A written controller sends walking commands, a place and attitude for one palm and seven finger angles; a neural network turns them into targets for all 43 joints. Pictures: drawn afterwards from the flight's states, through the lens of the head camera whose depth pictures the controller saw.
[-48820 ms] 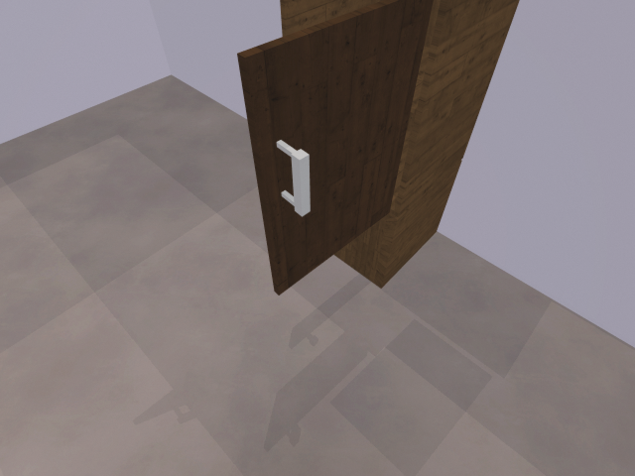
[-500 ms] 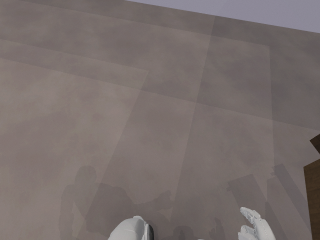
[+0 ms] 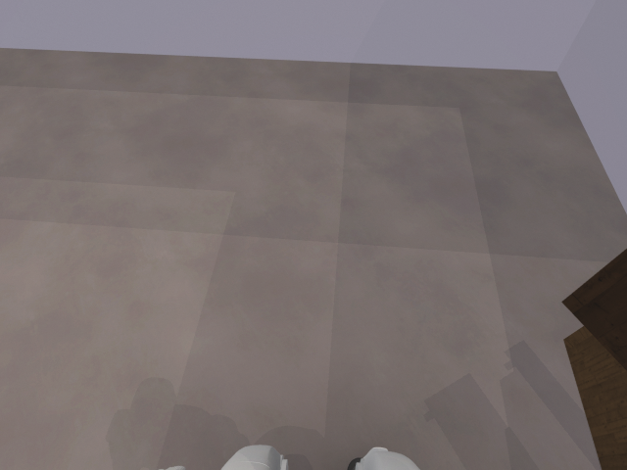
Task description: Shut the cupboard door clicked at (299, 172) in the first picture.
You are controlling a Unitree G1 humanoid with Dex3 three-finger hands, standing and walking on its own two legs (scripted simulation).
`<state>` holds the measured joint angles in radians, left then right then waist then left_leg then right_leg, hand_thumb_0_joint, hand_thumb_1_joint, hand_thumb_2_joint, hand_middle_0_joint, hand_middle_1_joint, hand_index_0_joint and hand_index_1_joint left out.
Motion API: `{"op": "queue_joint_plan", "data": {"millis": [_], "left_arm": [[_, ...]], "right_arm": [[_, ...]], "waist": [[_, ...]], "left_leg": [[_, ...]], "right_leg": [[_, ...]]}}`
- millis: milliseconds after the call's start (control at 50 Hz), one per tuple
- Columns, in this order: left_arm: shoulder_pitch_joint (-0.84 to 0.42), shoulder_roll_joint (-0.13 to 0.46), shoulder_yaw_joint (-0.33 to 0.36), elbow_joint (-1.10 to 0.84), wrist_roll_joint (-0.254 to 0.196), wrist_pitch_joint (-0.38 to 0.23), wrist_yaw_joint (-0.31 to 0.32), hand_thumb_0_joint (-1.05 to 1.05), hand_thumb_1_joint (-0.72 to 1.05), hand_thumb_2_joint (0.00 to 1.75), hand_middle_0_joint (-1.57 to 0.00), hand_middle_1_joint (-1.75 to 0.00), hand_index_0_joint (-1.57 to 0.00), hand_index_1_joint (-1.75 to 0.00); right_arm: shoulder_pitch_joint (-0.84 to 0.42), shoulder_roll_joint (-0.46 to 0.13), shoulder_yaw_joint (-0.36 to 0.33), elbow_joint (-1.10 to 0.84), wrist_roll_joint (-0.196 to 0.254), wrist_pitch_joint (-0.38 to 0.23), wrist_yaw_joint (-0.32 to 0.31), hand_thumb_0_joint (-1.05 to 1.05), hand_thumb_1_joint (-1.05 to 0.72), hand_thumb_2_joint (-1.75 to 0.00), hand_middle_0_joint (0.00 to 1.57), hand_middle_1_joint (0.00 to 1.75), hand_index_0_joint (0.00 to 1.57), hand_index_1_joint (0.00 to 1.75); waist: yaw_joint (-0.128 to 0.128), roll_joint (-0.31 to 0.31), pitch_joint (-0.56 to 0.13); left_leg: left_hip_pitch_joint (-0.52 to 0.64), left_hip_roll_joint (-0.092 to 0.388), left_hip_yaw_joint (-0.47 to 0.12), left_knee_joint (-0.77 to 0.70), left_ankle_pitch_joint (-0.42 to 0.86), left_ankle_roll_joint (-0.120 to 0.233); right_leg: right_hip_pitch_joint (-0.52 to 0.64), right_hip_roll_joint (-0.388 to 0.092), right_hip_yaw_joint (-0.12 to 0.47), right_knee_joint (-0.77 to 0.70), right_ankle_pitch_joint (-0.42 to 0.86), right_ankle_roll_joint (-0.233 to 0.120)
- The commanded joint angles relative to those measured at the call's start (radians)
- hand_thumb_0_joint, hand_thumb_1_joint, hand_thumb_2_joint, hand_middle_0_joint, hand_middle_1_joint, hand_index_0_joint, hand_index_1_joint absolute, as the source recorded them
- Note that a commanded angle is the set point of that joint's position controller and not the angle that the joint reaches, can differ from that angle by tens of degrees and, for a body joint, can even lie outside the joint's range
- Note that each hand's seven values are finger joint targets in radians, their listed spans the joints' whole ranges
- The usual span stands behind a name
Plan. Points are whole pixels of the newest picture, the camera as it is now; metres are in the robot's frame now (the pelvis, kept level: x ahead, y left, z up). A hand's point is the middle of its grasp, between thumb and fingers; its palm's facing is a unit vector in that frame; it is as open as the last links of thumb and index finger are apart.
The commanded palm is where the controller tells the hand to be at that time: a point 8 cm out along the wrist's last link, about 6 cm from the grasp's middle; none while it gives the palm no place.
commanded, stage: turn to face it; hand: left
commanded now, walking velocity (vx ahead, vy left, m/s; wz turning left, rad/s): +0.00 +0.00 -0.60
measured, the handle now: out of the picture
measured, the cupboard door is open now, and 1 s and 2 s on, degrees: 31 31 31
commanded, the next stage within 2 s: take the last steps up to it in 1.58 s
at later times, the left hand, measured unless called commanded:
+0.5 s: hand (156, 425) +0.18 +0.25 -0.15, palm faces -0.25 -0.95 -0.21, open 7.4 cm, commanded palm none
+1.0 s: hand (234, 402) +0.22 +0.14 -0.14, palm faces -0.57 -0.79 -0.23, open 7.4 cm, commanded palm none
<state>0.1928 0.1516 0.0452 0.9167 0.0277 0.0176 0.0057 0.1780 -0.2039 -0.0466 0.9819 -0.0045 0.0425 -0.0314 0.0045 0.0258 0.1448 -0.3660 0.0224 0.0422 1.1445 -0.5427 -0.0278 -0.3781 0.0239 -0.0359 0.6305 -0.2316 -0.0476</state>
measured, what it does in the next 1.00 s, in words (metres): steps on the spot, turning right: left foot, then right foot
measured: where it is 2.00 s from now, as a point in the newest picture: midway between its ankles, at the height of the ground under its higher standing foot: outside the picture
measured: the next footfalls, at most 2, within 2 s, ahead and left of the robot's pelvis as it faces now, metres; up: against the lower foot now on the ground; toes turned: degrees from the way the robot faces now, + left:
left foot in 0.28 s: +0.08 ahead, +0.16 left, +0.00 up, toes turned -9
right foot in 0.72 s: +0.01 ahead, -0.09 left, +0.00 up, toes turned -32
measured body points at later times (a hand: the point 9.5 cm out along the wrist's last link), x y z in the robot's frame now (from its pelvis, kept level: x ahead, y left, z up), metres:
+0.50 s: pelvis +0.03 +0.06 +0.02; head +0.08 +0.08 +0.47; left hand +0.19 +0.30 -0.13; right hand +0.03 -0.19 -0.10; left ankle +0.04 +0.16 -0.72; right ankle -0.02 -0.08 -0.63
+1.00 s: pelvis +0.03 +0.04 +0.01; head +0.06 +0.01 +0.46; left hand +0.25 +0.18 -0.12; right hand -0.06 -0.22 -0.13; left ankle +0.12 +0.16 -0.66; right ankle -0.02 -0.07 -0.72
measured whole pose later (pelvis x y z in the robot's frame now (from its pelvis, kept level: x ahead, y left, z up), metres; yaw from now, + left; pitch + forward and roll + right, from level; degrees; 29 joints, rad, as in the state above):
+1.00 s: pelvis +0.03 +0.04 +0.01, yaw -36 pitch +0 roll +0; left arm 0.17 0.20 0.04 0.87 0.03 0.05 -0.01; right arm 0.18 -0.25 -0.05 0.89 -0.01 0.06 -0.01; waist -0.02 0.02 0.09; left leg -0.49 0.08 0.01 0.99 -0.39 -0.09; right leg -0.29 0.04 0.05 0.52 -0.23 -0.02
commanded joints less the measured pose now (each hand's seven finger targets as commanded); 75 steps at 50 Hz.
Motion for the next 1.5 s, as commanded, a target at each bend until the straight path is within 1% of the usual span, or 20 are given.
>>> {"op": "queue_joint_plan", "data": {"millis": [0,160,220,260,280,380,580,660,680,700,720,840,1000,1060,1080,1100,1120,1240,1400,1480], "left_arm": [[0.049,0.199,0.062,-0.067,-0.002,-0.012,0.027,0.00,0.90,0.90,-0.20,-0.30,-0.20,-0.30],[0.047,0.238,0.079,-0.065,0.008,0.005,0.006,0.00,0.90,0.90,-0.20,-0.30,-0.20,-0.30],[-0.011,0.229,0.080,-0.086,-0.004,0.017,0.001,0.00,0.90,0.90,-0.20,-0.30,-0.20,-0.30],[-0.011,0.139,0.061,-0.121,-0.021,0.020,-0.014,0.00,0.90,0.90,-0.20,-0.30,-0.20,-0.30],[-0.068,0.177,0.064,-0.135,-0.007,0.025,-0.015,0.00,0.90,0.90,-0.20,-0.30,-0.20,-0.30],[0.014,0.174,0.073,-0.084,-0.002,0.042,-0.043,0.00,0.90,0.90,-0.20,-0.30,-0.20,-0.30],[-0.123,0.140,0.045,-0.135,-0.004,0.030,-0.047,0.00,0.90,0.90,-0.20,-0.30,-0.20,-0.30],[0.012,0.186,0.055,-0.101,-0.005,0.016,-0.040,0.00,0.90,0.90,-0.20,-0.30,-0.20,-0.30],[0.106,0.262,0.070,-0.075,0.003,0.004,-0.030,0.00,0.90,0.90,-0.20,-0.30,-0.20,-0.30],[0.171,0.361,0.091,-0.054,0.003,-0.006,-0.013,0.00,0.90,0.90,-0.20,-0.30,-0.20,-0.30],[0.180,0.362,0.087,-0.045,-0.014,-0.002,0.001,0.00,0.90,0.90,-0.20,-0.30,-0.20,-0.30],[-0.045,0.253,0.058,-0.128,-0.008,0.000,0.010,0.00,0.90,0.90,-0.20,-0.30,-0.20,-0.30],[-0.008,0.284,0.077,-0.120,0.003,0.008,-0.002,0.00,0.90,0.90,-0.20,-0.30,-0.20,-0.30],[-0.047,0.266,0.077,-0.118,-0.004,0.016,-0.002,0.00,0.90,0.90,-0.20,-0.30,-0.20,-0.30],[-0.056,0.235,0.069,-0.131,-0.013,0.023,-0.005,0.00,0.90,0.90,-0.20,-0.30,-0.20,-0.30],[-0.023,0.172,0.057,-0.147,-0.025,0.027,-0.014,0.00,0.90,0.90,-0.20,-0.30,-0.20,-0.30],[-0.053,0.180,0.054,-0.157,-0.015,0.027,-0.018,0.00,0.90,0.90,-0.20,-0.30,-0.20,-0.30],[-0.001,0.174,0.070,-0.095,-0.005,0.043,-0.046,0.00,0.90,0.90,-0.20,-0.30,-0.20,-0.30],[-0.060,0.130,0.044,-0.102,-0.007,0.033,-0.043,0.00,0.90,0.90,-0.20,-0.30,-0.20,-0.30],[0.086,0.193,0.055,-0.051,-0.003,0.013,-0.030,0.00,0.90,0.90,-0.20,-0.30,-0.20,-0.30]], "right_arm": [[0.021,-0.066,-0.016,-0.095,-0.007,-0.010,0.007,0.00,-0.90,-0.90,0.20,0.30,0.20,0.30],[0.013,-0.060,-0.020,-0.132,0.003,-0.019,0.003,0.00,-0.90,-0.90,0.20,0.30,0.20,0.30],[0.106,-0.089,-0.023,-0.111,0.004,-0.035,-0.007,0.00,-0.90,-0.90,0.20,0.30,0.20,0.30],[0.132,-0.246,-0.053,-0.129,-0.016,-0.046,-0.013,0.00,-0.90,-0.90,0.20,0.30,0.20,0.30],[0.116,-0.261,-0.051,-0.140,-0.024,-0.042,-0.018,0.00,-0.90,-0.90,0.20,0.30,0.20,0.30],[-0.010,-0.163,-0.019,-0.177,-0.027,-0.051,-0.022,0.00,-0.90,-0.90,0.20,0.30,0.20,0.30],[0.139,-0.200,-0.047,-0.109,-0.028,-0.043,-0.007,0.00,-0.90,-0.90,0.20,0.30,0.20,0.30],[0.073,-0.220,-0.054,-0.127,-0.016,-0.039,0.005,0.00,-0.90,-0.90,0.20,0.30,0.20,0.30],[0.066,-0.182,-0.048,-0.144,-0.005,-0.037,0.012,0.00,-0.90,-0.90,0.20,0.30,0.20,0.30],[0.007,-0.102,-0.025,-0.196,-0.004,-0.035,0.015,0.00,-0.90,-0.90,0.20,0.30,0.20,0.30],[-0.009,-0.139,-0.022,-0.200,-0.004,-0.015,0.002,0.00,-0.90,-0.90,0.20,0.30,0.20,0.30],[0.038,-0.131,-0.030,-0.147,-0.015,0.004,0.015,0.00,-0.90,-0.90,0.20,0.30,0.20,0.30],[0.004,-0.109,-0.025,-0.179,-0.005,-0.016,0.010,0.00,-0.90,-0.90,0.20,0.30,0.20,0.30],[0.088,-0.114,-0.024,-0.156,0.003,-0.031,0.001,0.00,-0.90,-0.90,0.20,0.30,0.20,0.30],[0.130,-0.152,-0.029,-0.145,-0.001,-0.042,-0.005,0.00,-0.90,-0.90,0.20,0.30,0.20,0.30],[0.133,-0.252,-0.045,-0.149,-0.016,-0.050,-0.008,0.00,-0.90,-0.90,0.20,0.30,0.20,0.30],[0.141,-0.292,-0.052,-0.162,-0.021,-0.045,-0.012,0.00,-0.90,-0.90,0.20,0.30,0.20,0.30],[0.028,-0.183,-0.018,-0.186,-0.029,-0.047,-0.019,0.00,-0.90,-0.90,0.20,0.30,0.20,0.30],[0.111,-0.211,-0.041,-0.119,-0.030,-0.037,-0.005,0.00,-0.90,-0.90,0.20,0.30,0.20,0.30],[0.074,-0.193,-0.045,-0.112,-0.012,-0.030,0.007,0.00,-0.90,-0.90,0.20,0.30,0.20,0.30]], "waist": [[0.001,-0.105,-0.251],[0.015,-0.187,-0.219],[-0.040,-0.174,-0.225],[-0.055,0.291,-0.201],[-0.068,0.207,-0.140],[0.018,0.119,-0.129],[-0.060,0.215,-0.177],[0.027,0.138,-0.212],[0.071,-0.046,-0.272],[0.099,-0.320,-0.260],[0.093,-0.267,-0.252],[-0.016,-0.185,-0.177],[0.009,-0.186,-0.192],[-0.039,-0.185,-0.209],[-0.055,-0.084,-0.222],[-0.050,0.208,-0.229],[-0.062,0.277,-0.198],[0.001,0.147,-0.165],[-0.047,0.209,-0.188],[0.030,0.057,-0.232]], "left_leg": [[-0.099,0.034,-0.063,0.017,0.110,-0.017],[0.004,-0.010,-0.036,-0.394,0.104,-0.019],[0.239,-0.013,-0.032,-0.667,0.259,-0.011],[0.340,0.370,-0.425,-0.923,0.214,0.113],[0.215,0.467,-0.459,-0.934,0.312,0.189],[0.215,0.272,-0.091,-0.817,0.675,0.146],[0.377,0.315,0.047,-0.693,0.934,0.140],[0.212,0.307,0.109,-0.519,0.774,0.065],[0.059,0.237,0.169,-0.320,0.568,0.006],[-0.227,0.059,0.166,-0.067,-0.084,-0.048],[-0.243,0.069,-0.001,0.044,-0.119,-0.040],[-0.172,0.082,-0.036,-0.002,0.164,-0.062],[-0.065,0.024,-0.019,-0.343,0.110,-0.053],[0.137,0.007,-0.030,-0.618,0.246,-0.039],[0.271,0.068,-0.077,-0.767,0.286,-0.019],[0.365,0.311,-0.324,-0.875,0.282,0.058],[0.287,0.466,-0.424,-0.903,0.375,0.152],[0.227,0.287,-0.072,-0.811,0.602,0.140],[0.266,0.326,-0.013,-0.749,0.670,0.160],[0.078,0.246,0.073,-0.549,0.446,0.049]], "right_leg": [[0.188,-0.249,0.327,-0.297,0.314,-0.144],[0.141,-0.199,0.399,-0.282,0.217,-0.130],[-0.024,-0.140,0.386,-0.221,0.094,-0.055],[-0.273,0.076,0.129,0.145,-0.300,0.055],[-0.257,0.023,0.103,0.335,-0.354,0.072],[-0.220,-0.025,0.057,0.552,-0.174,0.111],[-0.095,-0.031,-0.058,0.146,-0.181,0.083],[0.205,-0.028,-0.058,-0.143,0.053,0.039],[0.401,-0.163,0.097,-0.228,0.274,-0.009],[0.493,-0.395,0.432,-0.236,0.690,-0.131],[0.411,-0.439,0.438,-0.247,0.694,-0.197],[0.184,-0.235,0.252,-0.283,0.330,-0.117],[0.168,-0.227,0.385,-0.254,0.234,-0.144],[0.053,-0.184,0.406,-0.176,0.226,-0.082],[-0.053,-0.106,0.339,-0.104,0.113,-0.028],[-0.218,0.040,0.192,0.091,-0.177,0.036],[-0.241,0.034,0.084,0.325,-0.377,0.068],[-0.196,-0.035,0.051,0.545,-0.195,0.102],[-0.038,-0.035,-0.044,0.154,-0.227,0.085],[0.291,-0.071,0.012,-0.238,0.090,0.039]]}}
